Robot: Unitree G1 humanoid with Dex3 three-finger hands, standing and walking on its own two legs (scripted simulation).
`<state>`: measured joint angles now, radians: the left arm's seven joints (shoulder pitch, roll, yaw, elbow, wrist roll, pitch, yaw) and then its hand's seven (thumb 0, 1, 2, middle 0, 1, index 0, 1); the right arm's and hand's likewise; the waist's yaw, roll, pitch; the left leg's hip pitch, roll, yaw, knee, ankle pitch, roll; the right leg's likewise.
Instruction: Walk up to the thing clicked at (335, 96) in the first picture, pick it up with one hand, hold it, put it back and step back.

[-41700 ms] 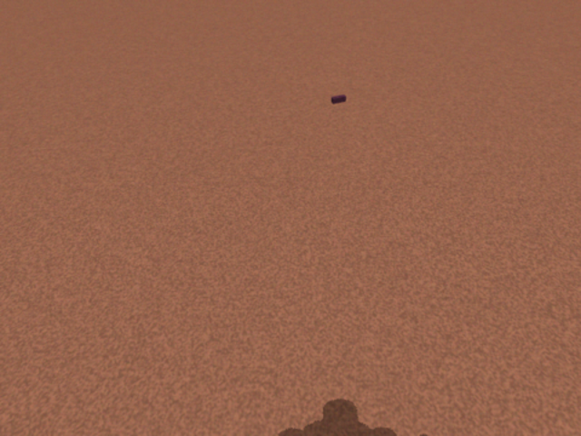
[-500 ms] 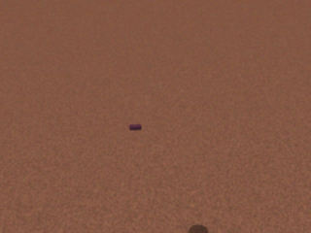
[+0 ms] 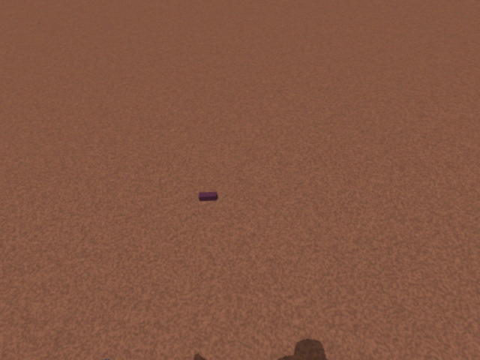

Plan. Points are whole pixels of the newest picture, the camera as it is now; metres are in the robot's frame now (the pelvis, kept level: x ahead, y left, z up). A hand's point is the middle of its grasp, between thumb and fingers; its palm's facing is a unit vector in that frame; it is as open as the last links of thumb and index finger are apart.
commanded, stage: step back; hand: left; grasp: from above
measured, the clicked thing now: (208, 196) +1.05 +0.25 -0.74
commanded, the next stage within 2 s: stand in 0.20 s
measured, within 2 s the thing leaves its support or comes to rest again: neither
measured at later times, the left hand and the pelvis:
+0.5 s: hand out of the picture +0.10 +0.26 -0.14, palm faces -0.03 -0.94 -0.33, open 7.4 cm; pelvis +0.00 +0.01 +0.02, yaw -1 degrees
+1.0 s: hand out of the picture +0.08 +0.25 -0.13, palm faces -0.05 -0.94 -0.35, open 7.4 cm; pelvis +0.00 -0.01 +0.02, yaw -1 degrees
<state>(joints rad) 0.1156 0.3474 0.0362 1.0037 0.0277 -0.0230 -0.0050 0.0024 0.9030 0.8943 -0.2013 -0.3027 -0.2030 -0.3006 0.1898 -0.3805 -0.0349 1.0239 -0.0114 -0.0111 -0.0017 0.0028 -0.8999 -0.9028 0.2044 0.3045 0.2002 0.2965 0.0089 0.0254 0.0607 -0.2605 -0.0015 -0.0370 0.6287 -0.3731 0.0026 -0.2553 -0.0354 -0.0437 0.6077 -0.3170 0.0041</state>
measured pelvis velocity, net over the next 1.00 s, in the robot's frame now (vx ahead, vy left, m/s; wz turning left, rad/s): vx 0.00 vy -0.01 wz -0.01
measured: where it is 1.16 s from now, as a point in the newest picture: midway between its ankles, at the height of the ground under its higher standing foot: outside the picture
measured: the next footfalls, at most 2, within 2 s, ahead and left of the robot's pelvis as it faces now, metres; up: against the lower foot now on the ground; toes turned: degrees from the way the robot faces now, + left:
none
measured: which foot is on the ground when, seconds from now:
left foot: down 0.00-1.00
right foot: down 0.00-1.00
